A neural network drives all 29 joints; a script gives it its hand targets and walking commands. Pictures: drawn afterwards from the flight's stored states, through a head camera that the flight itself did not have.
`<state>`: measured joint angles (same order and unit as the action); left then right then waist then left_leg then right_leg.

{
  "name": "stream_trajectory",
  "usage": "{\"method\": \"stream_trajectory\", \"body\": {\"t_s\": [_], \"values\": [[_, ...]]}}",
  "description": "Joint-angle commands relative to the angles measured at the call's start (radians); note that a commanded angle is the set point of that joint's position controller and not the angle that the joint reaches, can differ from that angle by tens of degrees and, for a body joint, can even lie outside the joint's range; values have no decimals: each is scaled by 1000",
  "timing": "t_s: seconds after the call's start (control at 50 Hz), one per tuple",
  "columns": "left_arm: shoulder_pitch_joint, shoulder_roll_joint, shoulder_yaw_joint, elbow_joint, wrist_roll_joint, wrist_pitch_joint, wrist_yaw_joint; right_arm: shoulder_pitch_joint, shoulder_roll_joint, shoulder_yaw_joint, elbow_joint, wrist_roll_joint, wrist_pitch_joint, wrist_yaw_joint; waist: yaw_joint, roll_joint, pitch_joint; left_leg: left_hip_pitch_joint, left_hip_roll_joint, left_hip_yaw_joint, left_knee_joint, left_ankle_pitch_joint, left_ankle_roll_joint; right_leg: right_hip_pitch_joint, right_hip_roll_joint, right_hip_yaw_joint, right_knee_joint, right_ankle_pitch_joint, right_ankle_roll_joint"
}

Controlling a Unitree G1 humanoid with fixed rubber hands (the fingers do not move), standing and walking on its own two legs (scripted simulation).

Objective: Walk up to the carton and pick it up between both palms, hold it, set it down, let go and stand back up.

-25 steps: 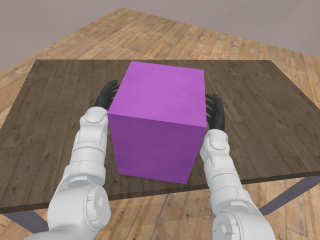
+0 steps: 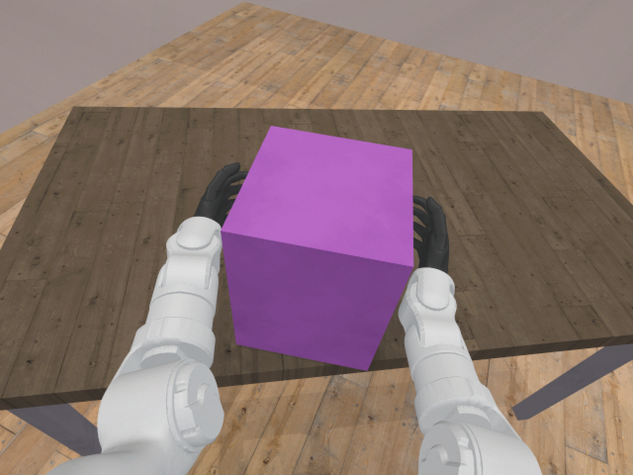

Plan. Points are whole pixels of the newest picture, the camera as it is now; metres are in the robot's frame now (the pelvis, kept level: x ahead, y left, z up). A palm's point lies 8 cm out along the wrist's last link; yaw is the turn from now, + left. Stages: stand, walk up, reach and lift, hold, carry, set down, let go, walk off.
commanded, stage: set down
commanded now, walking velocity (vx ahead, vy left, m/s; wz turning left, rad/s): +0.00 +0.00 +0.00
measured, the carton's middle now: (320, 251) +0.41 -0.02 +0.04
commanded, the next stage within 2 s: none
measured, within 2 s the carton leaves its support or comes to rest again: rests again in 1.40 s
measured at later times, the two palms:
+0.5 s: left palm (212, 222) +0.42 +0.13 +0.09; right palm (429, 264) +0.36 -0.15 +0.08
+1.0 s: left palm (212, 222) +0.42 +0.13 +0.09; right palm (429, 264) +0.36 -0.15 +0.08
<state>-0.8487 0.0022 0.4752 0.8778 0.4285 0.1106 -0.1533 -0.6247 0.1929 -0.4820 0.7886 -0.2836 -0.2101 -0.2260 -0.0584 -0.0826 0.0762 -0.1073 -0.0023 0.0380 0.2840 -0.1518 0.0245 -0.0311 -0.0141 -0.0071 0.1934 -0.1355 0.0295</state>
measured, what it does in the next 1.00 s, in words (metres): stands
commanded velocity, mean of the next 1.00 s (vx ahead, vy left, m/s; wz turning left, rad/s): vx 0.00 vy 0.00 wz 0.00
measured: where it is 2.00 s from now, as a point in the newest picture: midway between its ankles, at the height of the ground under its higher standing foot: outside the picture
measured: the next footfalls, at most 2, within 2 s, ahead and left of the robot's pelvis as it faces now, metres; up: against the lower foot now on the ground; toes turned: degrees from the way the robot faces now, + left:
none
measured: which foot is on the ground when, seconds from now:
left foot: down 0.00-1.00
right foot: down 0.00-1.00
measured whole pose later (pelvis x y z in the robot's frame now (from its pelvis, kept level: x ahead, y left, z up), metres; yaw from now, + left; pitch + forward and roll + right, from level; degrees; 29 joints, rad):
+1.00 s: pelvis +0.00 +0.00 +0.00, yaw -1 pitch -2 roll -1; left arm -0.85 -0.06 0.60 0.83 0.52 0.04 -0.20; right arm -0.62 0.24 -0.59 0.76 -0.41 -0.28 -0.19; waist -0.04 -0.08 0.12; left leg -0.10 0.00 0.06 0.28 -0.15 0.03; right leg -0.04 -0.02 0.01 0.21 -0.14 0.03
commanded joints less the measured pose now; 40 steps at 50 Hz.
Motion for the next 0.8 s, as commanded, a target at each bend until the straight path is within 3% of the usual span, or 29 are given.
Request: {"method": "stream_trajectory", "body": {"t_s": [0.0, 0.52, 0.78], "values": [[-439, -464, -214, 13, -14, -45, -105, -506, 440, 303, -10, -55, -34, 126, 6, 89, -366, 110, 4, 96, -9, 215, -30, 108, 38, -114, 36, 249, 31], [-354, -428, -130, 30, 57, -61, -105, -382, 413, 212, 50, -135, -53, 130, 19, 88, -240, 80, 11, 101, -30, 122, -17, 25, 35, -125, 13, 109, 35], [-355, -417, -74, 24, 96, -78, -112, -366, 440, 193, 49, -177, -63, 140, 30, 90, -238, 73, 3, 121, -33, 117, -12, 65, 32, -115, 23, 138, 43]]}}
